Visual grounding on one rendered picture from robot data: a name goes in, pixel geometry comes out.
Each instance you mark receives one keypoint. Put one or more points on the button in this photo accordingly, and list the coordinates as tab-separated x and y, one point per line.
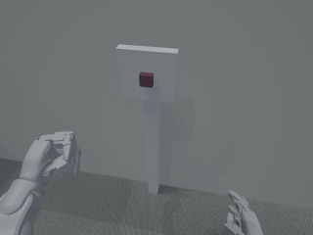
146	79

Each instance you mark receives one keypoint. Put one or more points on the robot right hand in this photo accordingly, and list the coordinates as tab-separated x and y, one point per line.
247	221

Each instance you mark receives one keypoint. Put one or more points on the left robot forearm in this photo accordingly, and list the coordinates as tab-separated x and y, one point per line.
19	207

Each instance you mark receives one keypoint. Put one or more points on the robot left hand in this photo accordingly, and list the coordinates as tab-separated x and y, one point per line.
43	162

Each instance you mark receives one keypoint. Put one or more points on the panel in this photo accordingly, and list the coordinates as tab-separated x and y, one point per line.
162	62

